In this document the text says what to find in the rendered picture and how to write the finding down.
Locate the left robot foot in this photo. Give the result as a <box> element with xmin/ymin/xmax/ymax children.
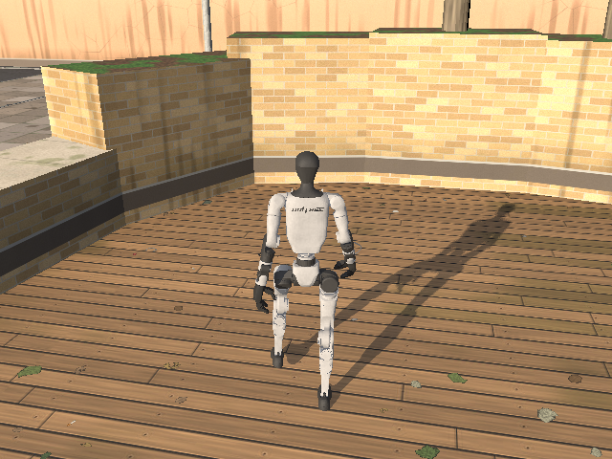
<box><xmin>271</xmin><ymin>347</ymin><xmax>284</xmax><ymax>368</ymax></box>

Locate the humanoid robot torso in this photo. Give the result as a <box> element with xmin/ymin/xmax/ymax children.
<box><xmin>284</xmin><ymin>189</ymin><xmax>329</xmax><ymax>287</ymax></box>

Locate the robot right hand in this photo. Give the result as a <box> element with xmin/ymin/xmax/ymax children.
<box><xmin>334</xmin><ymin>260</ymin><xmax>356</xmax><ymax>278</ymax></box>

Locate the right robot upper arm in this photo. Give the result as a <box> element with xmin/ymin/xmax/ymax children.
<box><xmin>326</xmin><ymin>192</ymin><xmax>351</xmax><ymax>244</ymax></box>

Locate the left robot upper arm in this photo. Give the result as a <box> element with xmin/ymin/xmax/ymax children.
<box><xmin>266</xmin><ymin>192</ymin><xmax>288</xmax><ymax>248</ymax></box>

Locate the right robot forearm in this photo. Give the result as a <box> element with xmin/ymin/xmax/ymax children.
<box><xmin>340</xmin><ymin>230</ymin><xmax>356</xmax><ymax>264</ymax></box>

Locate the robot left hand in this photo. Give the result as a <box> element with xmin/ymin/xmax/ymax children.
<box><xmin>253</xmin><ymin>283</ymin><xmax>276</xmax><ymax>314</ymax></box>

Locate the left robot forearm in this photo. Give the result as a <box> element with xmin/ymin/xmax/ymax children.
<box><xmin>255</xmin><ymin>233</ymin><xmax>275</xmax><ymax>286</ymax></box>

